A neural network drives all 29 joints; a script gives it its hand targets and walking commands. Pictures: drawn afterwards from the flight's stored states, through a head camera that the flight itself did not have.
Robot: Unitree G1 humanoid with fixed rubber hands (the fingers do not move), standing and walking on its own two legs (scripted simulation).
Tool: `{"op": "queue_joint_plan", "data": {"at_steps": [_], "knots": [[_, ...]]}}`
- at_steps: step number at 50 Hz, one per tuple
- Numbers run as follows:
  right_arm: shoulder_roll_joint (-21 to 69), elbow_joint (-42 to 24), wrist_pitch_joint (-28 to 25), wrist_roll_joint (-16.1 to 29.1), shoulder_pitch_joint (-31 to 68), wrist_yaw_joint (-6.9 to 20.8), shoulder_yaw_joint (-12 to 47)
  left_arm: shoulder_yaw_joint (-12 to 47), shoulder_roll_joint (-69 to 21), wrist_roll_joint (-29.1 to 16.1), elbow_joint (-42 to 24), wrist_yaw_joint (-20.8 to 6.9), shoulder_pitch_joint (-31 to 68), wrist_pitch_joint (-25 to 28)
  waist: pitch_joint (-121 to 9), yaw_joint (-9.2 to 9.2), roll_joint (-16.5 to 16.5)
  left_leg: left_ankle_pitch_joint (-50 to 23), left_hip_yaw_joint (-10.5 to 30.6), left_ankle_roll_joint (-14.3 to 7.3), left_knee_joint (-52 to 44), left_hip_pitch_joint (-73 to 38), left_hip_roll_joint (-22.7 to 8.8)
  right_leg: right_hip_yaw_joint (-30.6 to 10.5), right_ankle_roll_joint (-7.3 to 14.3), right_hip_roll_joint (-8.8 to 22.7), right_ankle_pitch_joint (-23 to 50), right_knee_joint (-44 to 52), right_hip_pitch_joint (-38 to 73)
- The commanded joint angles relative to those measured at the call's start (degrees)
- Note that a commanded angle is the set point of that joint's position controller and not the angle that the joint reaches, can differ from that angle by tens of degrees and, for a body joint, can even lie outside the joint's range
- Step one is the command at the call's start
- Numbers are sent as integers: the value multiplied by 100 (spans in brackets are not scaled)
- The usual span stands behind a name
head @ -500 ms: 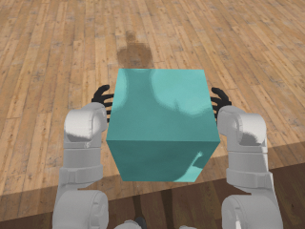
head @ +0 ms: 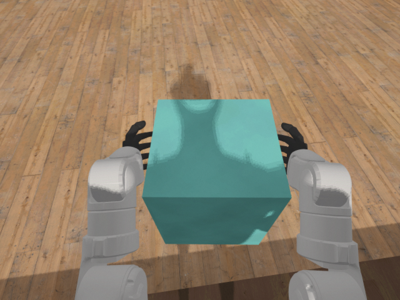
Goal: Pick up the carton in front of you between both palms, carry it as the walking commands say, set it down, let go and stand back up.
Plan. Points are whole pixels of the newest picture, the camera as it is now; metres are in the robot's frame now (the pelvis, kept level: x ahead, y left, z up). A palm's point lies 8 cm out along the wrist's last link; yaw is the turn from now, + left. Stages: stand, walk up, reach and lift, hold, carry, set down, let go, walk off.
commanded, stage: carry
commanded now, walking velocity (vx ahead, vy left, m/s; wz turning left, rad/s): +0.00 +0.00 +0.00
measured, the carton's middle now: (212, 178) +0.36 +0.00 +0.04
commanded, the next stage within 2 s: none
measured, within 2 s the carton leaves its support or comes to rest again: neither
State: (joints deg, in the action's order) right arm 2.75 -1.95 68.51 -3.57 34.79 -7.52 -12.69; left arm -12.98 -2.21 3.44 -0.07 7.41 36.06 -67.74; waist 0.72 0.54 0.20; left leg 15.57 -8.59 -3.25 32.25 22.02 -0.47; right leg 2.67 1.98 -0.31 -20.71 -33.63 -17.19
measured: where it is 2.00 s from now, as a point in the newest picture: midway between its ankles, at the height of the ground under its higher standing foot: outside the picture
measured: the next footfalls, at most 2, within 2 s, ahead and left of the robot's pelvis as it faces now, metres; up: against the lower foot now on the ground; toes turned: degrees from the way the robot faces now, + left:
none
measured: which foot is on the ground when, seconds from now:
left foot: down 0.00-1.00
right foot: down 0.00-1.00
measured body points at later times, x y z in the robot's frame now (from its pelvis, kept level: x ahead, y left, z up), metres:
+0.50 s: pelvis -0.03 +0.00 +0.00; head -0.04 +0.00 +0.45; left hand +0.33 +0.15 +0.12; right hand +0.32 -0.15 +0.12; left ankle +0.01 +0.08 -0.73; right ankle -0.05 -0.10 -0.73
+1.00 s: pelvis -0.05 +0.01 +0.00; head -0.06 +0.01 +0.45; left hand +0.31 +0.16 +0.12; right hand +0.30 -0.15 +0.12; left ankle +0.01 +0.08 -0.73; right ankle -0.05 -0.10 -0.73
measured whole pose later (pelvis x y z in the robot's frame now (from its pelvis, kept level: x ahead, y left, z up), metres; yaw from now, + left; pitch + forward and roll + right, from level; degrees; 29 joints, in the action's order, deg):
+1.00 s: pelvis -0.05 +0.01 +0.00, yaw +0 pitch +1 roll +0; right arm 0.5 10.0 70.6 -2.7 36.3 -7.4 -11.5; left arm -10.7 0.2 3.2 11.1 7.4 37.1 -70.2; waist -3.7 -0.2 0.2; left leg 10.6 -8.9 -4.2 29.6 20.4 -0.7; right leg 2.6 1.2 -0.6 -16.6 -31.0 -15.6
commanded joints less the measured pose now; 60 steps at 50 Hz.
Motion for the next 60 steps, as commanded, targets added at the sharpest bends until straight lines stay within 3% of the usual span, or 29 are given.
{"op": "queue_joint_plan", "data": {"at_steps": [1,3,4,5,10,15,23,38,60], "knots": [[5873,-302,-80,2332,3979,1372,4180,4189,-6018,-2471,-375,-1467,3833,3,-3306,-7,307,-2998,526,-170,78,-1631,-543,-595,245,923,4796,-232,1247],[5910,-187,-91,2379,3978,1404,4162,4152,-6031,-2436,-375,-1459,3873,7,-3378,-74,-29,-4386,789,-377,249,-2016,-908,-467,98,704,3398,-162,839],[5928,-169,-97,2405,4014,1417,4150,4140,-6047,-2431,-368,-1455,3924,7,-3357,-86,-132,-4574,844,-411,239,-2036,-986,-440,72,644,2959,-89,793],[5946,-153,-99,2427,4047,1425,4139,4123,-6055,-2431,-344,-1452,3956,5,-3327,-86,-163,-4431,851,-408,226,-1962,-1000,-444,72,636,2798,-24,845],[6014,-131,-79,2496,4253,1452,4072,4015,-6072,-2426,-209,-1438,4022,2,-3106,-47,93,-2278,697,-206,84,-1420,-730,-645,223,897,3452,105,1080],[6042,35,-46,2509,4321,1459,3973,3933,-6069,-2423,-114,-1425,4114,-13,-2855,-69,50,-1978,800,-196,-154,-1470,-822,-634,195,793,2270,350,813],[6025,415,-28,2423,4289,1453,3698,3756,-6119,-2421,233,-1438,4171,-30,-2599,-75,-3,-1549,835,-163,-421,-1430,-854,-645,175,749,1576,603,583],[6067,511,-6,2436,4475,1418,3482,3616,-6274,-2492,326,-1381,4411,-40,-2632,-83,-80,-1366,895,-160,-643,-1401,-916,-598,133,672,1172,683,502],[6071,450,21,2453,4502,1436,3509,3643,-6306,-2488,283,-1366,4409,-68,-2761,-90,-90,-1359,904,-183,-694,-1345,-951,-597,133,653,1163,610,501]]}}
